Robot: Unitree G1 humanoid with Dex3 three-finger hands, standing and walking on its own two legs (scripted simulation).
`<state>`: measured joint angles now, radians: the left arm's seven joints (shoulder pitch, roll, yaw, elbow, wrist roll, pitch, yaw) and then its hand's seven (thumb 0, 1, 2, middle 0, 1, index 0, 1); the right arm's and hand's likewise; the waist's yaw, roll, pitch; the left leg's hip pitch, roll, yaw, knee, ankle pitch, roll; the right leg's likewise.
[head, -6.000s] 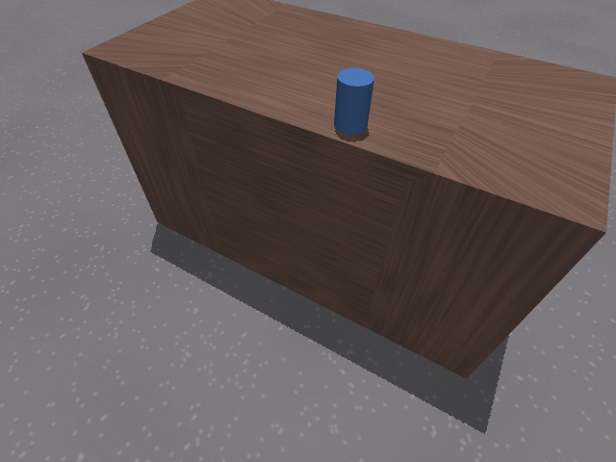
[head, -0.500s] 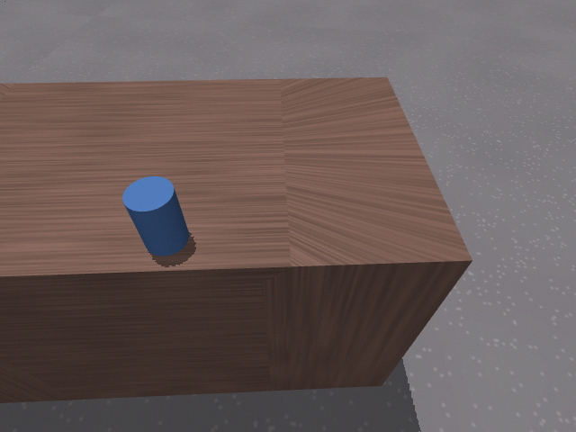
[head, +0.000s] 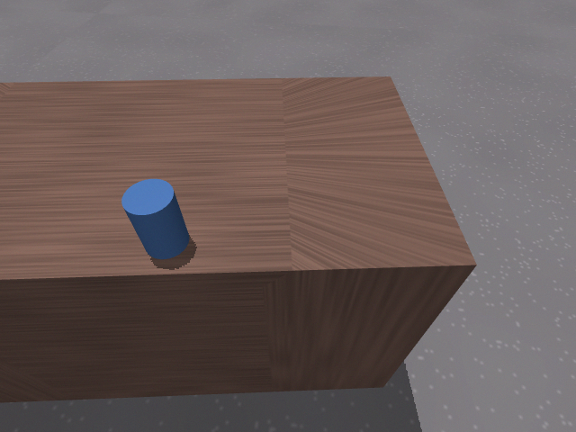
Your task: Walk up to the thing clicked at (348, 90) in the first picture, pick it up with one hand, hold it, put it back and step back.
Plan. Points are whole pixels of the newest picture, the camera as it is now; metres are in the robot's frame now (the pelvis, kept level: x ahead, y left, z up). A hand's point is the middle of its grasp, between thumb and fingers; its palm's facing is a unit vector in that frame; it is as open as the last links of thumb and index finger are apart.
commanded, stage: stand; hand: left
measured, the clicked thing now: (158, 220) +0.43 +0.23 +0.03
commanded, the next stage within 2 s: rise first in 0.64 s
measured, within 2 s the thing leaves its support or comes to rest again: neither
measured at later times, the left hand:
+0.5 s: hand out of the picture +0.08 +0.25 -0.16, palm faces -0.03 -0.94 -0.35, open 7.4 cm
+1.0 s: hand (136, 407) +0.18 +0.25 -0.12, palm faces +0.16 -0.93 -0.32, open 11.3 cm
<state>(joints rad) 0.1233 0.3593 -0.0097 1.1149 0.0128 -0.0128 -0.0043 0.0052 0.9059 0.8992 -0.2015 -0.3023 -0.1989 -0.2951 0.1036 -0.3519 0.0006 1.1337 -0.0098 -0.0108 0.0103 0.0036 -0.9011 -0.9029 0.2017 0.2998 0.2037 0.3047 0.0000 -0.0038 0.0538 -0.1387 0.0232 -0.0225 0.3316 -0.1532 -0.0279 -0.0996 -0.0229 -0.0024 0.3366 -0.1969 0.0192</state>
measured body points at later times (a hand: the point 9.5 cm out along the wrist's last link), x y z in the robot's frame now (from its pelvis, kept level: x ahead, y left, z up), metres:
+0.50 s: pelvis +0.00 +0.00 +0.00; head +0.01 +0.00 +0.45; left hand +0.08 +0.30 -0.13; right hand +0.08 -0.30 -0.13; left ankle +0.02 +0.14 -0.75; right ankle -0.01 -0.13 -0.75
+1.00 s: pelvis -0.01 +0.00 -0.01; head +0.03 +0.00 +0.44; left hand +0.17 +0.29 -0.10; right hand +0.16 -0.28 -0.11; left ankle +0.02 +0.14 -0.75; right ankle -0.01 -0.13 -0.75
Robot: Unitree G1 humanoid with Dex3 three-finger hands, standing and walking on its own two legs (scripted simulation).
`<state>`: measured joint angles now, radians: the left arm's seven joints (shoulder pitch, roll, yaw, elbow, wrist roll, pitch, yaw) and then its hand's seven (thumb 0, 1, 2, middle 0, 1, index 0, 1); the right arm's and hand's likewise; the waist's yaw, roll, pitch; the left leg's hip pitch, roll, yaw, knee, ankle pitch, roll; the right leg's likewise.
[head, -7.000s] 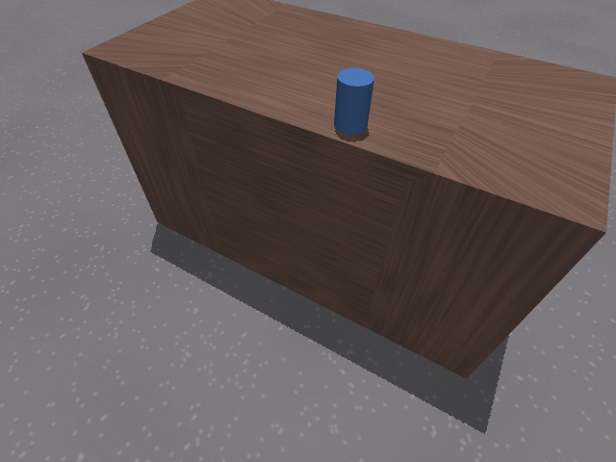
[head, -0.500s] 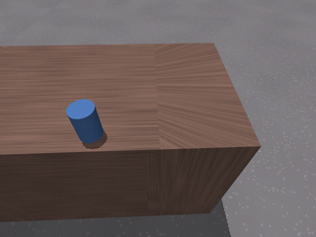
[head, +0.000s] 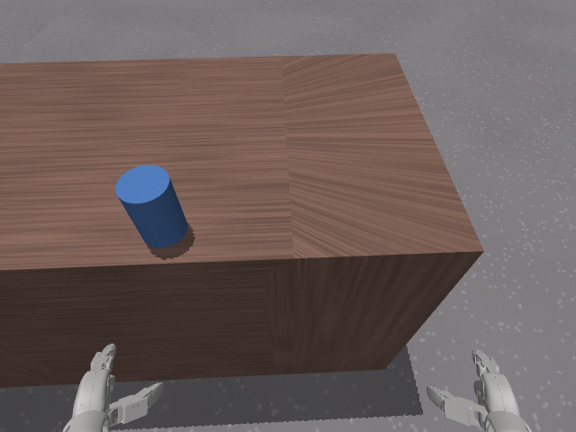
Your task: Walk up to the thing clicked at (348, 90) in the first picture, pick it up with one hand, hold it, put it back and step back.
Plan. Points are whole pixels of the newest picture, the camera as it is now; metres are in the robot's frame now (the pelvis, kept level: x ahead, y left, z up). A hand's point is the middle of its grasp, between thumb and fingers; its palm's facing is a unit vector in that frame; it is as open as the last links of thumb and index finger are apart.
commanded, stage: rise first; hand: left
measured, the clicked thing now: (154, 208) +0.43 +0.23 +0.03
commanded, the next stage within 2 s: go down in 1.60 s
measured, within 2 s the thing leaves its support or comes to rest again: neither
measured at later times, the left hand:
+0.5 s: hand (94, 353) +0.21 +0.26 +0.01, palm faces +0.31 -0.88 -0.37, open 17.4 cm
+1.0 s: hand (53, 348) +0.20 +0.27 +0.09, palm faces +0.38 -0.83 -0.42, open 17.6 cm
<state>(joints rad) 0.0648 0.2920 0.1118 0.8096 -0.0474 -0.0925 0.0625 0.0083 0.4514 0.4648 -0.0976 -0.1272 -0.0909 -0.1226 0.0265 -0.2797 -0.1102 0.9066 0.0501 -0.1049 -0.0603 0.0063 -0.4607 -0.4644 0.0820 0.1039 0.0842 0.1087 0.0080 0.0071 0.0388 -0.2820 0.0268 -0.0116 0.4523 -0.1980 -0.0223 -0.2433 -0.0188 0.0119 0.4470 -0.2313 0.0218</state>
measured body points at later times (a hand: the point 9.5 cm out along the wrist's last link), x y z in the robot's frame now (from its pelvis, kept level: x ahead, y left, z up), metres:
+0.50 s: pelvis +0.03 +0.00 +0.00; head +0.02 -0.01 +0.45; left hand +0.19 +0.31 +0.04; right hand +0.19 -0.26 -0.08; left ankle +0.02 +0.13 -0.74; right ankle +0.00 -0.14 -0.74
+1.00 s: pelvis +0.01 -0.01 +0.00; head +0.01 -0.02 +0.45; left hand +0.17 +0.31 +0.11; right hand +0.18 -0.27 -0.08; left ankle +0.02 +0.13 -0.74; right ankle +0.00 -0.14 -0.74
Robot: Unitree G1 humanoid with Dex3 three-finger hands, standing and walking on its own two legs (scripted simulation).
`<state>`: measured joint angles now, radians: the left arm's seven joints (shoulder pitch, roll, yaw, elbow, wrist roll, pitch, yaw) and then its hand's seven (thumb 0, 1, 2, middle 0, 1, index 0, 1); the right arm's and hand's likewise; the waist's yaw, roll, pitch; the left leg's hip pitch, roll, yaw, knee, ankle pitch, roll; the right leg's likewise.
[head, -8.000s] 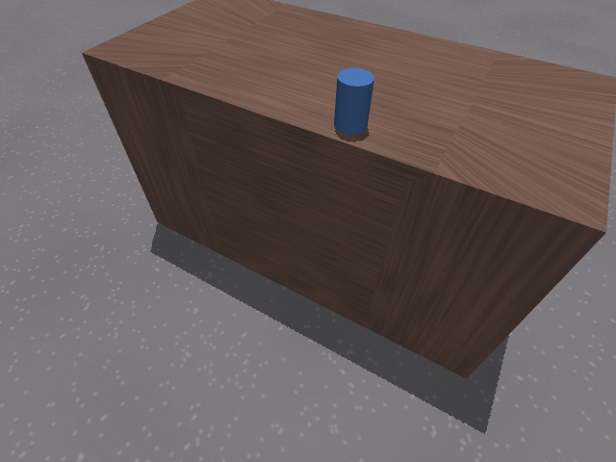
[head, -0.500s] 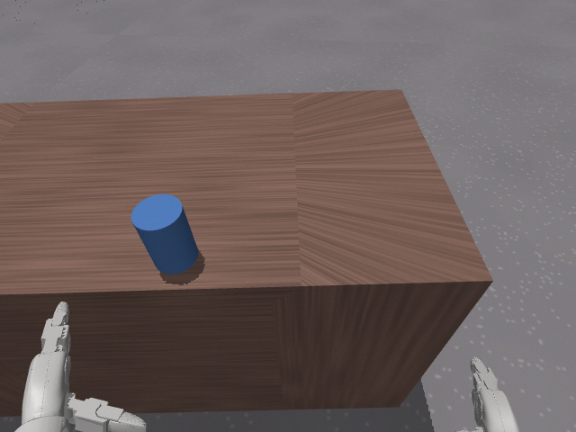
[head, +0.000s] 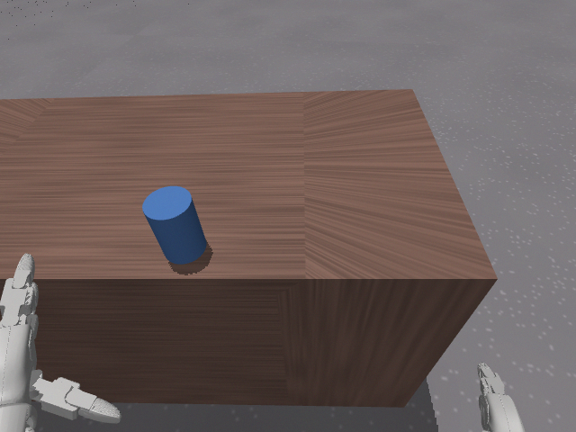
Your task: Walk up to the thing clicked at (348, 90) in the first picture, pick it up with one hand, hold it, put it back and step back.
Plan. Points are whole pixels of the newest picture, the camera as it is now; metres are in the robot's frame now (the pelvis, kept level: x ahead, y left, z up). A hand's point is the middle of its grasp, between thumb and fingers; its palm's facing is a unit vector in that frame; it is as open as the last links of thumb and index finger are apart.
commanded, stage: rise first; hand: left
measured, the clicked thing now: (176, 226) +0.42 +0.23 +0.03
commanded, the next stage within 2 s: go down in 0.60 s
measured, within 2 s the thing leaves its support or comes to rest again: neither
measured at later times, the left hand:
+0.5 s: hand (53, 333) +0.18 +0.27 +0.13, palm faces +0.39 -0.81 -0.43, open 17.6 cm
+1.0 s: hand (29, 319) +0.19 +0.30 +0.14, palm faces +0.44 -0.82 -0.38, open 17.6 cm
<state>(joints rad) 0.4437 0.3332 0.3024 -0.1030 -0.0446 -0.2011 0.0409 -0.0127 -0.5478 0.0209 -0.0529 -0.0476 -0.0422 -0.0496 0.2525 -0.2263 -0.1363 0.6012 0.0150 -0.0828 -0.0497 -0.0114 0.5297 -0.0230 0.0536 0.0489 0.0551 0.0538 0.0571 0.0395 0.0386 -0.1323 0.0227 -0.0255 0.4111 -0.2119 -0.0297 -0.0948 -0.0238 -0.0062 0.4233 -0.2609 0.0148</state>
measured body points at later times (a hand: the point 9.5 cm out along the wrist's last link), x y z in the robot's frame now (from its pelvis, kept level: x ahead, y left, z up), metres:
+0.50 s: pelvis -0.01 +0.00 +0.00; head -0.02 -0.01 +0.45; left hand +0.16 +0.31 +0.16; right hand +0.16 -0.26 -0.08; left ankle +0.01 +0.14 -0.74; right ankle -0.02 -0.13 -0.74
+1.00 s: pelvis -0.01 +0.00 -0.01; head -0.03 +0.00 +0.44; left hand +0.17 +0.34 +0.16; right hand +0.16 -0.26 -0.08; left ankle +0.01 +0.14 -0.74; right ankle -0.02 -0.13 -0.74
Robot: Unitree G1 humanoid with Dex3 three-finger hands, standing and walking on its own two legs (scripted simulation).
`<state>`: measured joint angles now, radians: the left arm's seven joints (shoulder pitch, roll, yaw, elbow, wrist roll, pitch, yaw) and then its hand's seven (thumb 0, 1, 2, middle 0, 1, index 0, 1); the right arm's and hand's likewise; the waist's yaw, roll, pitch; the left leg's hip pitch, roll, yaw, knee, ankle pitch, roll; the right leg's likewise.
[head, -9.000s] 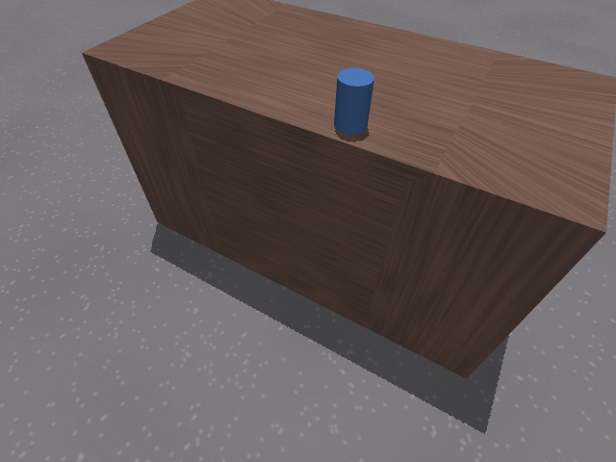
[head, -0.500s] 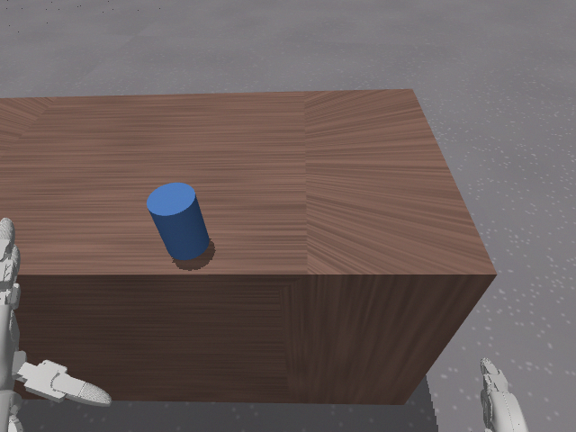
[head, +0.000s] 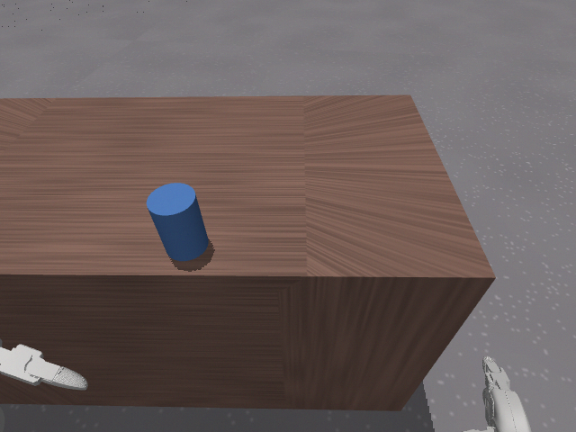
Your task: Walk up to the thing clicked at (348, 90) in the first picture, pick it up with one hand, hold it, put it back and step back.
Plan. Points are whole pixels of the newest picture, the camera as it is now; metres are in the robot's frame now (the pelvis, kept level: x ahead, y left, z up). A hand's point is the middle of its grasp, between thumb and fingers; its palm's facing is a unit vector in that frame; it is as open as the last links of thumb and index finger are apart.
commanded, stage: go down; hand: left
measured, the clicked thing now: (179, 223) +0.44 +0.22 +0.04
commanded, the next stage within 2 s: none
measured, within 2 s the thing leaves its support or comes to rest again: neither
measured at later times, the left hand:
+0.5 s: hand (24, 247) +0.29 +0.35 +0.15, palm faces +0.25 -0.95 -0.18, open 17.6 cm
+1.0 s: hand (6, 226) +0.31 +0.38 +0.16, palm faces +0.20 -0.98 -0.05, open 17.7 cm
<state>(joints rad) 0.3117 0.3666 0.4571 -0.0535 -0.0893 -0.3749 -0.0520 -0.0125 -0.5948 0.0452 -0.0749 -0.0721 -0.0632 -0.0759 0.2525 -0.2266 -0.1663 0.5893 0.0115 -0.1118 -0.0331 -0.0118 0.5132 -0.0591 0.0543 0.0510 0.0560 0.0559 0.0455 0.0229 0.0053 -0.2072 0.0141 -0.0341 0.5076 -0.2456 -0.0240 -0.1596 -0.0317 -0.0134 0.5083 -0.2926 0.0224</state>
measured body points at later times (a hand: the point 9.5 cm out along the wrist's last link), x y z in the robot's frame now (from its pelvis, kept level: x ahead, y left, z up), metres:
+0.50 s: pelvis +0.00 +0.01 +0.00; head -0.01 +0.01 +0.45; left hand +0.27 +0.40 +0.16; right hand +0.16 -0.25 -0.08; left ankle +0.02 +0.14 -0.74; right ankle -0.01 -0.13 -0.74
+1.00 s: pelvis +0.00 +0.01 +0.00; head +0.00 +0.02 +0.45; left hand +0.29 +0.43 +0.17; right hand +0.16 -0.25 -0.08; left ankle +0.02 +0.14 -0.74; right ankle -0.01 -0.13 -0.74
